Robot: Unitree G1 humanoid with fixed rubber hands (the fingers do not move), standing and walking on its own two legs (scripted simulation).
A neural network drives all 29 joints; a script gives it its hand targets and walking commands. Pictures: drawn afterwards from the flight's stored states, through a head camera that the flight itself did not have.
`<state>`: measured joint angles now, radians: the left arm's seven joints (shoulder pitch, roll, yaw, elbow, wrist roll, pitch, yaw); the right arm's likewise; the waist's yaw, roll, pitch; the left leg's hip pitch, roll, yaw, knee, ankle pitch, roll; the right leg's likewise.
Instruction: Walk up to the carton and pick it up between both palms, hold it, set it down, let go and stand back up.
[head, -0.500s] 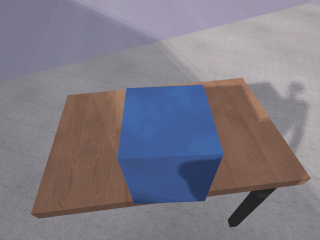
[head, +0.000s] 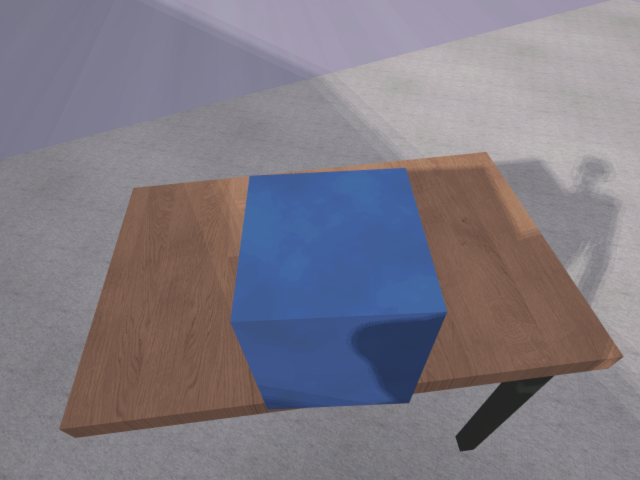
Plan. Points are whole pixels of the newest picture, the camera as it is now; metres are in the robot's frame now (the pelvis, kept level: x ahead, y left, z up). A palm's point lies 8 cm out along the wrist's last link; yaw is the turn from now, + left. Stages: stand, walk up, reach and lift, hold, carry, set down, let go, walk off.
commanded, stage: walk up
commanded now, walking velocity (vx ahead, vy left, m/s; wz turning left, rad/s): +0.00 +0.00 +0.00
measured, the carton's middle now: (333, 294) +0.35 +0.00 +0.03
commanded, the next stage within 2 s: reach and lift in 1.48 s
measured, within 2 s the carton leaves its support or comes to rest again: neither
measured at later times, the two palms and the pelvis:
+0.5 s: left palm out of the picture +0.00 +0.26 -0.13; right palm out of the picture +0.01 -0.27 -0.14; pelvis -0.04 -0.01 -0.01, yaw +5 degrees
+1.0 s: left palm out of the picture -0.04 +0.26 -0.13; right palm out of the picture +0.08 -0.26 -0.13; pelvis -0.04 -0.02 -0.02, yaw +11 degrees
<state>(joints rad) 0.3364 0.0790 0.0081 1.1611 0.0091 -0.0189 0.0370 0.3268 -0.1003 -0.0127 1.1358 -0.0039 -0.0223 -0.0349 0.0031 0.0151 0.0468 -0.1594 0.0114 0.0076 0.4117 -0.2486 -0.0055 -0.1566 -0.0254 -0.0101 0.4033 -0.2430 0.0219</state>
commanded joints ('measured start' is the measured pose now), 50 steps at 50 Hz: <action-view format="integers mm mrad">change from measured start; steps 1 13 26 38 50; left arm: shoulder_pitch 72 -18 -94 -6 -47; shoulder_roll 101 239 353 337 389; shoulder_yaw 25 37 38 35 36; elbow -12 -201 -304 -368 -414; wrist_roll -4 -9 -19 -3 -4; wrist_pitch -4 17 19 18 23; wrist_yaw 1 30 -5 -17 -22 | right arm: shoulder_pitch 103 70 64 60 66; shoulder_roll -59 -198 -231 -311 -269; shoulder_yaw -9 -40 -52 -70 -62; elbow -9 -183 -305 -420 -465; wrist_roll -12 -4 -11 5 -16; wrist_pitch -8 -4 4 0 7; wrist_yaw -2 -29 7 7 13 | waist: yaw -2 -2 -16 10 -3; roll -9 27 -49 119 -57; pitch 12 -33 53 -12 1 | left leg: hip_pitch -12 -90 -131 -256 -148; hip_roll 75 103 -2 73 -30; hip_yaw -53 -140 -103 -332 -143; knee -70 46 117 -60 283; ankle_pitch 151 322 -33 -130 49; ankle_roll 30 38 1 63 17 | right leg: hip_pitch -5 17 -175 -11 -129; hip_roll -69 -69 -164 -76 -249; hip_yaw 41 -2 82 -37 17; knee -65 73 -92 97 -5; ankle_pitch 167 171 -248 -121 47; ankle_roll -28 -26 -83 -34 -158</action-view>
